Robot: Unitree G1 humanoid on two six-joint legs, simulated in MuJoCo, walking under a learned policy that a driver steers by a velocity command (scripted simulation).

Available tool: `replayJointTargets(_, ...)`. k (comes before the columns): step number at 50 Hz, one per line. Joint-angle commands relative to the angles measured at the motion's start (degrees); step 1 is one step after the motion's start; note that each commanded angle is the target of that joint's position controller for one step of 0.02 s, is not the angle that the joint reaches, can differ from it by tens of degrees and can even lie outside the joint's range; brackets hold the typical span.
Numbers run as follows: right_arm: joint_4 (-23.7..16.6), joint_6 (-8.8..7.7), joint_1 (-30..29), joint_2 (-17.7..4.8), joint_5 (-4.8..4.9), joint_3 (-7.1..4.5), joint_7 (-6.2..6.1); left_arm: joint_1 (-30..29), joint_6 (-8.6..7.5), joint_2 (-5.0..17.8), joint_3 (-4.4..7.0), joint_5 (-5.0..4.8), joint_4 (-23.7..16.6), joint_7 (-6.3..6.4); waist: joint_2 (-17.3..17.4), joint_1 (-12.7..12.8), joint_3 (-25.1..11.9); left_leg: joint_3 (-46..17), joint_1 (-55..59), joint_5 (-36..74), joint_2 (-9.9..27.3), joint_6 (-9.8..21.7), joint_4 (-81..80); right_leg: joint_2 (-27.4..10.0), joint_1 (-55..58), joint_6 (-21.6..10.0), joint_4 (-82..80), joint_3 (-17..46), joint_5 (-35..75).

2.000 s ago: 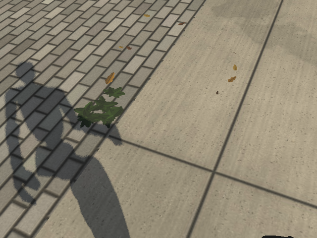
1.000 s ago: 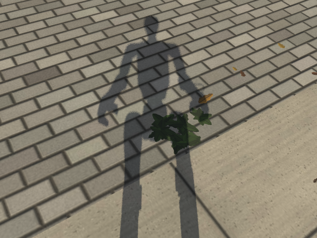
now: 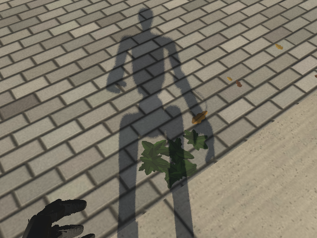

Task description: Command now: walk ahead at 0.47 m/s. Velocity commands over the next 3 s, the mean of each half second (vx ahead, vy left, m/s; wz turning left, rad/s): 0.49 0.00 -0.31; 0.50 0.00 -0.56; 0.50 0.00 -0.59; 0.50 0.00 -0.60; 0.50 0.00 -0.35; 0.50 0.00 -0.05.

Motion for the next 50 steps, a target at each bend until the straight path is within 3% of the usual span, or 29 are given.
replayJointTargets(1, -6.04, -1.78, 4.81, 1.09, -0.16, 1.15, -0.05, 25.61, -0.07, 17.86, 5.4, 1.37, 3.22, 0.77, -17.9, 9.31, -23.42, -3.41, -39.42, -3.4, -5.37, 0.87, 45.65, -22.61, 53.29, -15.09, -9.5, 42.61, -17.34)
replayJointTargets(2, -5.09, -2.78, 0.92, -5.15, 1.32, -0.2, 0.14, 23.77, -0.01, 12.28, 4.23, 0.49, 3.05, 0.81, -12.73, 11.39, -19.43, -8.67, -46.61, -3.05, -2.64, 1.29, 52.24, -21.49, 49.95, -13.78, -15.64, 46.9, -26.9)
replayJointTargets(3, -7.05, -3.3, -6.18, -8.04, 1.95, -0.96, 0.34, 19.6, 0.08, 9.91, 3.38, 0.09, 2.69, 1.05, -9.11, 10.81, -10.33, -6.32, -49.76, 2.39, 0.39, 2.0, 52.21, -19.31, 41.85, -11.3, -15.96, 38.05, -24.03)
replayJointTargets(4, -7.83, -3.65, -9.62, -7.74, 1.04, -0.8, 0.02, 15.79, 0.21, 9.0, 2.94, 0.4, 2.08, 1.02, -3.42, 8.84, -6.4, -4.92, -47.22, 7.77, 3.02, 2.23, 49.53, -16.9, 33.09, -10.09, -16.42, 31.54, -16.61)
replayJointTargets(5, -7.99, -3.7, -10.87, -7.22, -0.35, -0.99, -0.24, 13.25, 0.23, 7.98, 2.67, 1.0, 1.64, 0.79, -1.99, 6.85, -3.77, -4.74, -44.37, 10.86, 4.49, 2.09, 45.92, -14.17, 26.06, -9.56, -17.41, 27.02, -10.48)
replayJointTargets(6, -7.9, -3.34, -9.68, -6.56, -0.76, -1.08, -0.18, 12.02, 0.07, 7.07, 2.4, 1.69, 1.34, 0.74, -3.18, 4.75, -3.5, -5.27, -40.82, 12.89, 5.71, 2.04, 43.89, -12.24, 21.8, -9.36, -18.81, 24.32, -7.29)
replayJointTargets(8, -7.76, -2.54, -8.57, -4.96, -1.02, -0.86, -0.26, 11.95, -0.48, 6.96, 2.55, 1.07, 1.57, 0.81, -3.83, 3.22, -3.17, -4.53, -38.51, 14.03, 5.88, 1.04, 40.27, -10.65, 17.88, -10.51, -21.06, 21.37, -3.85)
replayJointTargets(10, -9.17, -2.06, -12.03, -4.68, -1.63, -0.68, -0.54, 13.27, -0.77, 8.09, 2.89, 0.53, 2.32, 1.29, -2.86, 3.34, -1.26, -4.03, -39.92, 17.06, 5.83, -0.41, 34.79, -10.06, 15.3, -11.13, -22.57, 18.85, -1.46)
replayJointTargets(14, -11.72, -2.74, -22.08, -3.27, -1.56, 0.16, -0.27, 17.7, 0.0, 10.23, 3.59, 0.01, 3.59, 2.56, -2.15, 6.6, 0.45, -3.82, -39.13, 29.43, 3.76, -1.91, 17.91, -7.82, 15.03, -8.85, -21.79, 15.28, 1.89)
replayJointTargets(18, -13.62, -3.62, -29.93, -3.34, -0.57, 0.48, 0.94, 22.6, 1.01, 11.24, 3.84, -0.79, 4.75, 3.05, -2.78, 9.7, 0.84, -3.46, -35.13, 32.82, 0.83, -2.47, 8.14, -8.23, 16.92, -7.98, -18.46, 16.88, -1.01)
replayJointTargets(20, -14.61, -4.18, -32.18, -4.42, -0.24, 0.18, 1.55, 24.1, 1.66, 11.14, 3.85, -0.85, 4.96, 3.3, -3.3, 10.06, 0.67, -4.08, -33.8, 30.57, -0.14, -1.99, 4.57, -9.11, 19.77, -7.59, -15.41, 19.6, -2.34)
replayJointTargets(22, -14.7, -4.74, -31.04, -5.9, -0.09, -0.41, 1.86, 23.93, 2.25, 11.65, 4.14, -0.64, 4.7, 3.61, -4.95, 8.75, -0.13, -4.18, -29.92, 26.17, -0.79, -0.94, 2.15, -9.86, 21.59, -6.52, -11.94, 22.58, -2.06)
replayJointTargets(24, -12.78, -5.16, -22.9, -7.94, -0.24, -1.66, 1.46, 22.76, 2.68, 10.16, 3.77, -0.34, 4.03, 3.62, -5.74, 4.22, -3.93, -2.73, -17.16, 23.73, -0.92, 1.78, -1.47, -6.82, 19.71, -4.17, -4.27, 22.08, 2.59)
replayJointTargets(25, -11.79, -5.39, -14.17, -10.73, -1.29, -2.6, 0.9, 21.51, 2.42, 7.07, 2.64, 0.29, 2.72, 3.36, -2.77, -0.07, -11.27, -8.76, -2.66, 23.18, 6.38, 5.43, 0.61, -3.4, 13.34, -2.01, 9.16, 18.89, -0.14)
replayJointTargets(26, -10.45, -4.59, -6.7, -15.59, -2.08, -3.96, 0.45, 27.01, 1.61, 2.99, 1.43, -0.45, 1.14, 3.41, 11.43, -0.01, -20.58, -29.35, 19.71, 15.8, 19.82, 13.44, -0.17, 4.44, -6.86, 2.37, 29.13, 10.16, -16.08)
replayJointTargets(27, -9.55, -4.08, -5.07, -12.64, -1.24, -3.36, 0.83, 27.61, 1.18, 5.99, 1.61, -1.23, 0.39, 3.44, 17.98, 0.07, -21.39, -43.15, 20.35, 5.7, 24.1, 15.81, -5.31, 2.46, -16.49, 3.21, 40.09, 10.87, -28.83)
replayJointTargets(28, -10.04, -3.76, -7.82, -8.39, -1.04, -2.19, 0.63, 23.75, 1.47, 10.23, 2.91, -1.66, 0.41, 3.44, 11.24, -0.46, -13.65, -36.51, 13.92, 2.69, 21.86, 13.77, -6.62, -0.37, -19.51, 3.55, 44.46, 11.83, -24.16)
replayJointTargets(29, -10.34, -3.39, -10.82, -6.65, -1.16, -1.55, 0.51, 19.9, 1.9, 10.41, 3.05, -1.15, -0.36, 3.4, 6.92, 0.2, -8.42, -28.23, 6.55, 7.26, 19.39, 12.14, -7.52, -2.39, -18.61, 3.88, 44.66, 9.76, -19.64)
replayJointTargets(30, -9.93, -3.19, -13.6, -5.36, -1.36, -1.09, 0.63, 17.83, 2.17, 9.66, 3.14, -0.49, -1.17, 3.21, 5.17, 1.72, -4.47, -22.94, -0.26, 12.24, 16.91, 11.58, -9.6, -3.87, -17.03, 4.08, 42.21, 9.35, -16.35)
replayJointTargets(32, -9.28, -3.5, -16.65, -4.22, -1.58, -0.78, 0.73, 18.18, 3.26, 7.67, 3.26, -0.68, -1.59, 2.72, 7.51, 4.49, -1.01, -14.94, -8.59, 18.21, 13.94, 10.56, -13.21, -6.03, -12.33, 4.29, 38.91, 8.95, -13.25)
replayJointTargets(34, -8.21, -4.07, -16.99, -5.14, -1.25, -1.27, 0.8, 17.59, 4.1, 5.81, 2.89, -0.58, -2.27, 2.53, 6.71, 5.26, 0.06, -9.72, -11.16, 23.62, 13.65, 11.29, -15.46, -6.36, -11.92, 5.07, 36.85, 8.18, -10.93)
replayJointTargets(37, -6.38, -4.25, -16.02, -7.43, -1.37, -2.08, 0.55, 14.4, 4.33, 5.29, 2.59, -0.04, -3.61, 2.3, 4.55, 4.92, 0.49, -3.92, -9.88, 29.32, 14.03, 11.79, -16.45, -6.81, -13.4, 5.94, 29.68, 8.17, -4.36)
replayJointTargets(41, -4.78, -3.51, -14.68, -9.61, -0.92, -2.54, 0.07, 7.09, 3.66, 4.38, 1.96, -0.16, -5.39, 0.83, 3.81, 2.35, 1.88, 3.71, -8.26, 30.3, 12.76, 9.7, -16.26, -6.02, -10.25, 4.97, 16.05, 4.69, 5.76)
replayJointTargets(46, -2.75, -2.06, -11.6, -12.61, 0.59, -3.51, 0.17, 0.98, 3.86, 5.53, 2.24, -0.37, -8.73, -0.56, 4.04, 1.16, 3.97, 7.4, -1.12, 33.96, 15.37, 7.78, -13.35, -4.55, -8.6, 1.83, 7.63, 0.86, -0.28)
replayJointTargets(48, -2.69, -1.32, -11.88, -14.45, 1.13, -4.03, -0.03, 3.9, 4.18, 7.47, 3.33, 0.02, -8.89, -0.58, 5.77, 3.83, 1.01, 9.84, 0.68, 52.94, 15.16, 6.59, -5.3, -0.83, -1.49, -0.58, 6.29, -2.61, -6.55)
replayJointTargets(49, -2.76, -0.82, -12.45, -14.85, 1.41, -4.1, -0.15, 10.48, 4.38, 9.36, 4.57, 0.03, -7.39, -0.37, 5.5, 7.94, -2.74, 11.79, -0.47, 61.15, 13.84, 5.52, 4.28, 2.08, 7.6, -2.26, 3.78, -4.48, -6.36)
replayJointTargets(50, -3.0, -0.71, -11.77, -13.15, 1.1, -3.39, -0.4, 20.97, 4.72, 12.9, 6.61, -0.23, -4.36, 0.4, 3.72, 12.78, -8.18, 13.34, -7.73, 59.72, 11.41, 3.54, 17.93, 4.42, 23.51, -4.48, 1.62, -3.91, -3.45)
